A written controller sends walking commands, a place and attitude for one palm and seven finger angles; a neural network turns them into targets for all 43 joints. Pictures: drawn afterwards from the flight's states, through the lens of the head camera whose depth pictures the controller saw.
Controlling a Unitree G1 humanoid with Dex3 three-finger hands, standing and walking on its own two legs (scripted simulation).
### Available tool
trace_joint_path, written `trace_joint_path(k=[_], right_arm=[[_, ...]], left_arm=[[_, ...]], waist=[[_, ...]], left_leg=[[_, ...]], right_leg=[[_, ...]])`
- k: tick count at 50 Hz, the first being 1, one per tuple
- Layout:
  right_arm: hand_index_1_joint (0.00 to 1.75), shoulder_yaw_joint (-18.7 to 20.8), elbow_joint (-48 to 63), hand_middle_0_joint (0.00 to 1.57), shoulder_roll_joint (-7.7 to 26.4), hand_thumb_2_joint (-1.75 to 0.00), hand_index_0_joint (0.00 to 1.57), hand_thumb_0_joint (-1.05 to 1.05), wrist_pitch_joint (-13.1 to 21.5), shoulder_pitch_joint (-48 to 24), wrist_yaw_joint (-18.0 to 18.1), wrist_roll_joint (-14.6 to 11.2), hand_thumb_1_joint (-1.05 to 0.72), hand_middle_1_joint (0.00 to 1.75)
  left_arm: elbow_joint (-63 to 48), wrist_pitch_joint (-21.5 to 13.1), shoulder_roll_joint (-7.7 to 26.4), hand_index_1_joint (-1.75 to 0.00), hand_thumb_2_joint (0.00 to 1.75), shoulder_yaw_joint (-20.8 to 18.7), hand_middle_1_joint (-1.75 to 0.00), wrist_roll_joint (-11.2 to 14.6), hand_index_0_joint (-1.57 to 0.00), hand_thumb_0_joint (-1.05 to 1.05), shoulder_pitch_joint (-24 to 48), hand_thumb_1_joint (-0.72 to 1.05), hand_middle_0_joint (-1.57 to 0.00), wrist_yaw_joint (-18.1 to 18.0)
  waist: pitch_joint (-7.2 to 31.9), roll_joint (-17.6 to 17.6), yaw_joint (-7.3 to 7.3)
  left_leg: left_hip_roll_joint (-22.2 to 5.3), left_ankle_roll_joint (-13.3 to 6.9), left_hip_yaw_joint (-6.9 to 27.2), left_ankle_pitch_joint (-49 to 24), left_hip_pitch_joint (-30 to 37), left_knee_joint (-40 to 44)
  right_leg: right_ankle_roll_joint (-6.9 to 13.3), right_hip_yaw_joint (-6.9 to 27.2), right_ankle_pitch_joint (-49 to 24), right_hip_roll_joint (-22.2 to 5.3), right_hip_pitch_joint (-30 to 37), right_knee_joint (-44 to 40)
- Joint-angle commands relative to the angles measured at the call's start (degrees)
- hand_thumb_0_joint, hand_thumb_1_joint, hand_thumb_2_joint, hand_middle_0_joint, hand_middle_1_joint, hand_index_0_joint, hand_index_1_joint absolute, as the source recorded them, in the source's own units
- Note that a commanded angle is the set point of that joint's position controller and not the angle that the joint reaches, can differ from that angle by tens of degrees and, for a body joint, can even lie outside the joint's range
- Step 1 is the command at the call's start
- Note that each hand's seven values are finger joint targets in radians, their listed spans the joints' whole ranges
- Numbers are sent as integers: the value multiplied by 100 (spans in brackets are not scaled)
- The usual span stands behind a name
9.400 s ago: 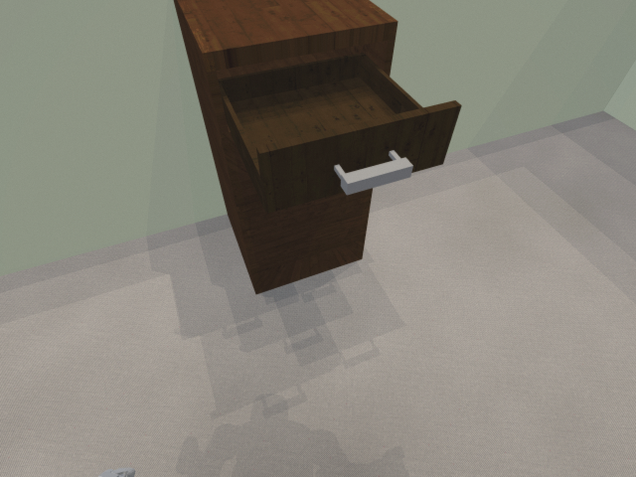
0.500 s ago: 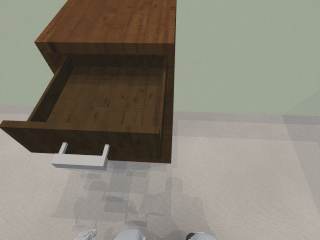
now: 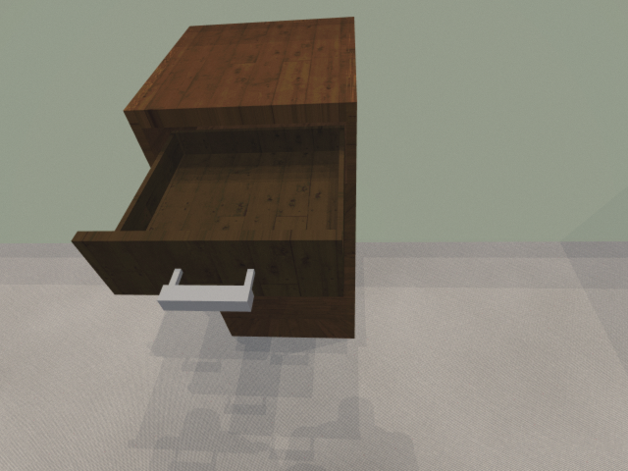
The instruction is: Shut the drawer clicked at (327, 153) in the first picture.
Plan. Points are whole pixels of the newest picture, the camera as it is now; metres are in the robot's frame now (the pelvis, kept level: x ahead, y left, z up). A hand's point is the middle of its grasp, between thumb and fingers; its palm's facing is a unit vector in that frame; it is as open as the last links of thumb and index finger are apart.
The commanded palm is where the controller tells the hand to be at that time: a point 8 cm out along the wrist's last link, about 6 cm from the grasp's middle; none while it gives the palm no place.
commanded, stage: come to a stop and stand still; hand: left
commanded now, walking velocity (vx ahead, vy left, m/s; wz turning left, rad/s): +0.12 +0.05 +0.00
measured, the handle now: (210, 286) +0.36 +0.19 +0.02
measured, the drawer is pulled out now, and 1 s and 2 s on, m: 0.30 0.30 0.30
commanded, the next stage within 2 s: look again from close up in 0.16 s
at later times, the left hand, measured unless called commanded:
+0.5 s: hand out of the picture +0.04 +0.17 -0.16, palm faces +0.03 -0.97 -0.23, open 7.3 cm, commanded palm none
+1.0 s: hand (181, 446) +0.16 +0.19 -0.04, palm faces +0.25 -0.95 -0.19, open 7.1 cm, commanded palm +0.11 +0.22 -0.04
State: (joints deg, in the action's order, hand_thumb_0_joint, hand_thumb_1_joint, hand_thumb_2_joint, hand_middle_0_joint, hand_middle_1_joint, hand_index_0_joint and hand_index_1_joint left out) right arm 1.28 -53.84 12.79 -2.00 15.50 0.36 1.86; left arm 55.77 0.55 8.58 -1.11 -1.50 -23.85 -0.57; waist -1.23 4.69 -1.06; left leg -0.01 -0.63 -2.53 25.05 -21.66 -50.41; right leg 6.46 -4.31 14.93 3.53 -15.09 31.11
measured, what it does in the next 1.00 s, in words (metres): steps on the spot: left foot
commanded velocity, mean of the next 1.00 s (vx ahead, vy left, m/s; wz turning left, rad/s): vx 0.01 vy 0.00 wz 0.00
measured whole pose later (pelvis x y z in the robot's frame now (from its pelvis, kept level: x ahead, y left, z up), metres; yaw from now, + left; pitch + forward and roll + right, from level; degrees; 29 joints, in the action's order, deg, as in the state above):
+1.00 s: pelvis +0.02 +0.01 +0.00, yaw +1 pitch -1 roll +1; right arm 0.1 -50.3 15.0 12.8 18.1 4.9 -1.6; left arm 15.0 -4.5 9.9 0.5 9.6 -27.6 -6.2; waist 0.7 4.0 0.4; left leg -0.1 0.4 -0.9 16.4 -11.1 -28.4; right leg 4.5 -4.7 15.5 2.5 -13.1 29.1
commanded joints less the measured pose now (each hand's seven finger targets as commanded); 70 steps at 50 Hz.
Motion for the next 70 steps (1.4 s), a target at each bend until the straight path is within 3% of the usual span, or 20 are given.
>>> trace_joint_path(k=[1,7,9,11,15,19,28,41,42,43,44,45,46,49,53,56,60,62,66,70], right_arm=[[30,117,206,20,268,-90,20,0,180,269,-23,-65,-90,30],[30,-18,-289,20,-134,-90,20,0,314,698,26,-72,-90,30],[30,-37,-447,20,-8,-90,20,0,363,880,99,-66,-90,30],[30,21,-383,20,380,-90,20,0,341,775,149,-24,-90,30],[30,-109,-391,20,33,-90,20,0,362,379,150,-66,-90,30],[30,-190,-656,20,-122,-90,20,0,368,874,170,-94,-90,30],[30,-216,-936,20,-95,-90,20,0,395,829,208,-127,-90,30],[30,-205,-985,20,-41,-90,20,0,328,647,216,-132,-90,30],[30,-67,-644,20,171,-90,20,0,404,-6,177,-178,-90,30],[30,12,1470,20,1235,-90,20,0,1304,-119,473,-435,-90,30],[30,-121,1195,20,711,-90,20,0,1692,-572,608,-302,-90,30],[30,-9,926,20,873,-90,20,0,1822,-588,582,-303,-90,30],[30,-52,897,20,531,-90,20,0,1832,-403,514,-410,-90,30],[30,106,1590,20,866,-90,20,0,2172,-534,504,-323,-90,30],[30,240,2255,20,785,-90,20,0,2211,-807,214,-238,-90,30],[30,326,2749,20,924,-90,20,0,2111,-1064,-130,-252,-90,30],[30,281,3467,20,845,-90,20,0,1659,-1457,-71,-321,-90,30],[30,212,3703,20,690,-90,20,0,1612,-1330,-3,-326,-90,30],[30,168,3505,20,559,-90,20,0,1724,-764,84,-208,-90,30],[30,-10,3337,20,702,-90,20,0,1988,-781,54,-273,-90,30]], left_arm=[[-370,-317,854,-30,90,-213,-30,-6,-20,0,358,90,-20,-135],[-21,-206,881,-30,90,-222,-30,27,-20,0,306,90,-20,-89],[22,-185,599,-30,90,-140,-30,66,-20,0,324,90,-20,-63],[-18,-170,313,-30,90,-87,-30,65,-20,0,222,90,-20,-38],[217,-189,394,-30,90,-38,-30,33,-20,0,61,90,-20,-55],[350,-307,535,-30,90,-3,-30,104,-20,0,186,90,-20,-98],[481,-324,482,-30,90,58,-30,134,-20,0,244,90,-20,-165],[564,-273,496,-30,90,95,-30,127,-20,0,272,90,-20,-178],[824,-434,794,-30,90,-53,-30,46,-20,0,-275,90,-20,-455],[-7613,-1779,1844,-32,90,-307,-32,1366,-22,0,3953,90,-22,-211],[-6248,-1450,1482,-34,90,-338,-34,878,-24,0,1810,90,-24,-444],[-6049,-1154,1206,-37,90,-124,-37,996,-26,0,1482,90,-26,-764],[-4816,-627,-56,-39,90,438,-39,992,-28,0,-86,90,-28,-763],[-5899,-1335,239,-45,90,194,-45,1223,-34,0,420,90,-34,-434],[-4863,-2545,-385,-54,90,109,-54,1496,-42,0,-1781,90,-42,548],[-5201,-3487,60,-60,90,-287,-60,1625,-48,0,-2090,90,-48,1484],[-6249,-3046,677,-69,90,-614,-69,1280,-56,0,-1260,90,-56,1245],[-7039,-3031,433,-73,90,-323,-73,1257,-60,0,-404,90,-60,859],[-8671,-3812,365,-82,90,-52,-82,1129,-68,0,653,90,-68,335],[-8433,-3888,-66,-91,90,957,-91,1025,-76,0,832,90,-76,694]], waist=[[92,-858,279],[-180,-855,218],[-304,-234,200],[-411,391,81],[-842,45,-155],[-209,-966,121],[17,-560,104],[-246,-503,133],[-540,-1668,-153],[2195,-163,502],[2272,1266,113],[1771,1523,196],[959,660,223],[191,-1295,421],[166,-2750,-131],[680,-1292,-238],[626,-296,-249],[706,-161,-53],[1826,57,256],[1419,179,610]], left_leg=[[-171,32,116,-71,-419,-237],[130,-4,-292,-792,1354,2743],[-262,-109,183,-715,1559,3228],[-1182,-506,1251,136,821,3751],[-648,-287,797,-205,-217,3465],[-328,-40,191,-1133,613,2716],[-538,-16,273,-2062,1031,2918],[-547,-19,295,-1758,1237,3129],[-402,153,-220,-898,274,1504],[60,-227,136,-2110,1837,2461],[68,-285,-50,-2870,2145,2662],[-16,-88,62,-2700,1821,2618],[-100,-119,217,-2372,1412,2677],[10,-248,315,-1620,686,1978],[122,-8,362,-723,-1115,1283],[276,135,139,-792,-1298,718],[353,-33,-123,-116,-1646,472],[269,-94,36,372,-1700,451],[47,-178,384,-17,-1297,26],[-65,-202,701,45,-1315,-13]], right_leg=[[836,2063,334,-1595,391,-1913],[285,1485,1363,-1093,-355,-1450],[-43,1173,1324,-757,-613,-927],[-276,554,800,-369,-366,-359],[-175,973,141,-653,559,-857],[-15,1461,-719,-1218,724,-1366],[-218,999,-2698,-1071,1097,-959],[-313,1052,-1881,-1019,825,-1312],[-1254,1465,-6153,-1436,1052,-1109],[-678,1312,-4058,-1095,1369,-521],[-368,1137,-2541,-588,1337,-503],[-365,707,-1448,-573,868,-660],[-451,450,-996,-537,445,-730],[-685,480,-278,-582,-659,-690],[-799,667,371,-628,-936,24],[-604,821,-448,-739,-769,680],[-448,891,1346,-661,-1434,695],[-415,876,2301,-592,-1843,783],[-397,656,1614,-372,-2284,1445],[-403,433,1349,-343,-2713,1665]])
